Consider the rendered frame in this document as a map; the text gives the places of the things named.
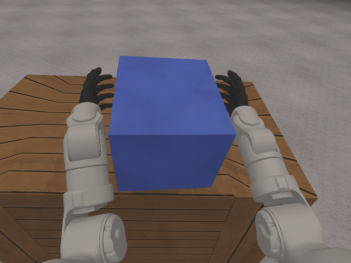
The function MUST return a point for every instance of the robot right upper arm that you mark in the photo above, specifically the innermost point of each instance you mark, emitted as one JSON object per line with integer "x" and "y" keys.
{"x": 290, "y": 233}

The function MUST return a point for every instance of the robot right hand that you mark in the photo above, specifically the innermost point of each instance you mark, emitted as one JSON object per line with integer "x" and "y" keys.
{"x": 237, "y": 95}

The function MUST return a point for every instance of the robot left hand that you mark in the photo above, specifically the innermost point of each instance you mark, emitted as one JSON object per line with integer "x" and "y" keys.
{"x": 90, "y": 88}

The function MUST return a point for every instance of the carton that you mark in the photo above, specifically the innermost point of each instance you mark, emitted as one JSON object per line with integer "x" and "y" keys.
{"x": 169, "y": 127}

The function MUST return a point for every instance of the pedestal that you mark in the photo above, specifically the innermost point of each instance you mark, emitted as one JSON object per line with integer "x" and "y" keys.
{"x": 189, "y": 225}

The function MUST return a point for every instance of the right robot forearm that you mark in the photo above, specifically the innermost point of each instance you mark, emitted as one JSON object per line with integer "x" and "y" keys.
{"x": 271, "y": 183}

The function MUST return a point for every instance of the robot left upper arm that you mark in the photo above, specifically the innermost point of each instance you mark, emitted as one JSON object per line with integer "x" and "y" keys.
{"x": 93, "y": 239}

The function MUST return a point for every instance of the left robot forearm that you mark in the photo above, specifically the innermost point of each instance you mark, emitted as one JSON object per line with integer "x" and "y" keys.
{"x": 86, "y": 160}

